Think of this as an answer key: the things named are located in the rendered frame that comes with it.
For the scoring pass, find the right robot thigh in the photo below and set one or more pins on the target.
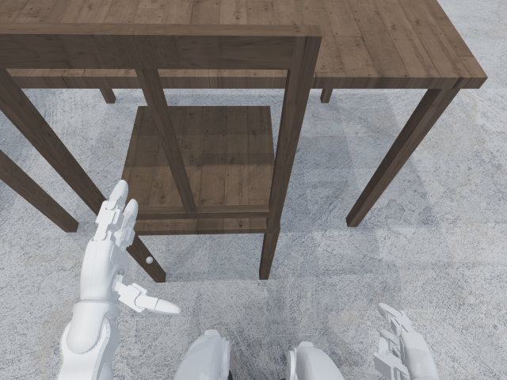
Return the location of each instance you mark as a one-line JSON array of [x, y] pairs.
[[308, 363]]

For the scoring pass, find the chair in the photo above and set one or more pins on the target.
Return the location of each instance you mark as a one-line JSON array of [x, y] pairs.
[[191, 169]]

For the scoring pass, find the left robot thigh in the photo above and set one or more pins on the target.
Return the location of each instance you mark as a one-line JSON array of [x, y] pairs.
[[208, 358]]

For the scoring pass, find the left robot hand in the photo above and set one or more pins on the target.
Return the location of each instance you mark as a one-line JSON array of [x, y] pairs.
[[106, 254]]

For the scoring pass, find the right robot hand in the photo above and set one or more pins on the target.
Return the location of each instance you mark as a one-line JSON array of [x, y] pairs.
[[411, 356]]

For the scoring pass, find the table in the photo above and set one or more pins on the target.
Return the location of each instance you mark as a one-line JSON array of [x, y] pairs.
[[366, 44]]

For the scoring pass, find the robot thigh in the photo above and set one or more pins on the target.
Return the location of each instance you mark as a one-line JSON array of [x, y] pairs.
[[208, 358], [308, 363]]

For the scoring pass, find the robot left forearm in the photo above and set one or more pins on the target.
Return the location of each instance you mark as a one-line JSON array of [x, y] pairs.
[[88, 343]]

